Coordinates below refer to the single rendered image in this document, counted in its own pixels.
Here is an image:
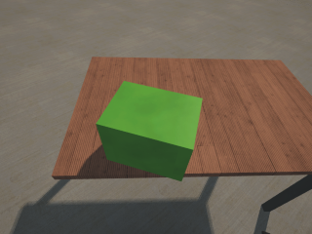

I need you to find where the table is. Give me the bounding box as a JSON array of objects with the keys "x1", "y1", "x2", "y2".
[{"x1": 52, "y1": 57, "x2": 312, "y2": 212}]

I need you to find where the carton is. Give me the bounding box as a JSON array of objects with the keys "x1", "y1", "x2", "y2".
[{"x1": 96, "y1": 81, "x2": 203, "y2": 181}]

